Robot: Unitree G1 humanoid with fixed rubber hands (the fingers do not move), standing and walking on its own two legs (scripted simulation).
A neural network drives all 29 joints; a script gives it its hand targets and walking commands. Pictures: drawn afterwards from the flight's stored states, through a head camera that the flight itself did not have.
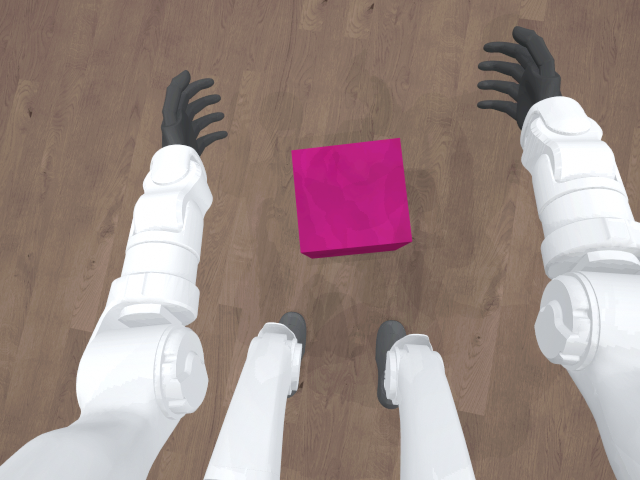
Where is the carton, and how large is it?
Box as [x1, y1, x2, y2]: [291, 138, 411, 258]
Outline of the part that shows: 399,138 291,150 300,250 302,253 313,258 393,250 411,241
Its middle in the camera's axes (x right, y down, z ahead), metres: +0.07 -0.08 +0.86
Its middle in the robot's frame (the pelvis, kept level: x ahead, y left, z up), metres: +0.49 +0.01 -0.52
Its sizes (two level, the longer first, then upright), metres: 0.210 0.200 0.250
